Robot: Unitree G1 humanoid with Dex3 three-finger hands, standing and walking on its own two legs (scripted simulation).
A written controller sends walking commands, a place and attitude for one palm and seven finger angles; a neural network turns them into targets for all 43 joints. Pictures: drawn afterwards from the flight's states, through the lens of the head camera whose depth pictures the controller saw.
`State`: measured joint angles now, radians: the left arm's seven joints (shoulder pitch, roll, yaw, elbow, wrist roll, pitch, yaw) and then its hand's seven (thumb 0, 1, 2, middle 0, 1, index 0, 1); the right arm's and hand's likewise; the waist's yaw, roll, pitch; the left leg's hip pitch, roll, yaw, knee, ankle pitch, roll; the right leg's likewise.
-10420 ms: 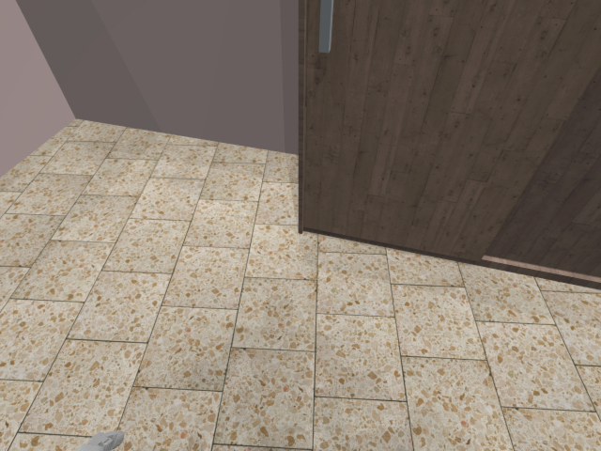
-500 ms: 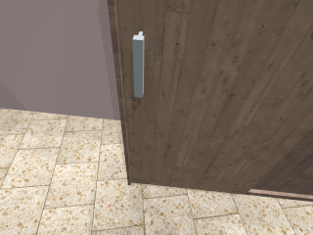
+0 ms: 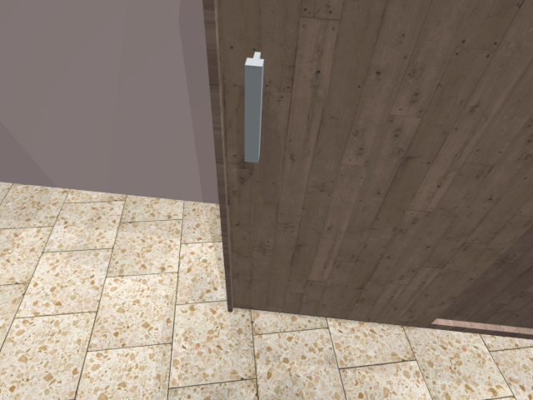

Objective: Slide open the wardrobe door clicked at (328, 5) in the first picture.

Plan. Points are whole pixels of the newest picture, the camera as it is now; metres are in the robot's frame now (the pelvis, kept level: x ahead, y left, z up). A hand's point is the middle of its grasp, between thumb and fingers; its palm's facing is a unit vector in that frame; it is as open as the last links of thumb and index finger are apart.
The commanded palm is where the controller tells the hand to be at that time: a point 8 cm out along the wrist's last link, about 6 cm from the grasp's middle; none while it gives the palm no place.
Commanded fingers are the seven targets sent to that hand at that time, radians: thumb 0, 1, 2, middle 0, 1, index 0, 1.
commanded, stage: come to a stop and stand still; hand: left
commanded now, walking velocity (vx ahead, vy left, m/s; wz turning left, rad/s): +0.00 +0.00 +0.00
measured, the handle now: (254, 109) +0.56 +0.07 +0.16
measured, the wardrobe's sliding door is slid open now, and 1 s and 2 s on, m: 0.00 0.00 0.00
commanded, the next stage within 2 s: look again from close up in 0.12 s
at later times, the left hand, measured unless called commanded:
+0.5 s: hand out of the picture -0.02 +0.14 -0.18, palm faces +0.01 -0.99 -0.14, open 7.4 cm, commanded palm none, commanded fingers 0.00 0.90 0.90 -0.20 -0.30 -0.20 -0.30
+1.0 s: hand out of the picture +0.00 +0.14 -0.18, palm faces +0.02 -0.99 -0.16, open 7.4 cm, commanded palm none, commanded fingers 0.00 0.90 0.90 -0.20 -0.30 -0.20 -0.30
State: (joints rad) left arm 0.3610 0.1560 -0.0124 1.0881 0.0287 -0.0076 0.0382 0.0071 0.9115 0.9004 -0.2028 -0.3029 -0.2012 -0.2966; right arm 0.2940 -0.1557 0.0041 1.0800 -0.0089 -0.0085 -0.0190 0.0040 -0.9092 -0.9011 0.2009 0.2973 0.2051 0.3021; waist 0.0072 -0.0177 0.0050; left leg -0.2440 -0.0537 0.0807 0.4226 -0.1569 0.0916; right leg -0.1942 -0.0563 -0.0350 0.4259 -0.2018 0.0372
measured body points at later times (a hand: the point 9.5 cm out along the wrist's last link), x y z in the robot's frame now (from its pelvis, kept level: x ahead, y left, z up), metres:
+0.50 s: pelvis +0.00 -0.01 +0.00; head +0.00 +0.00 +0.45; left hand -0.02 +0.20 -0.17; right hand +0.00 -0.23 -0.15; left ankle +0.05 +0.06 -0.74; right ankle +0.02 -0.15 -0.74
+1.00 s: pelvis +0.01 -0.02 +0.00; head +0.02 -0.01 +0.45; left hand +0.00 +0.19 -0.16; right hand +0.01 -0.24 -0.15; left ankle +0.05 +0.06 -0.74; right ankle +0.02 -0.15 -0.74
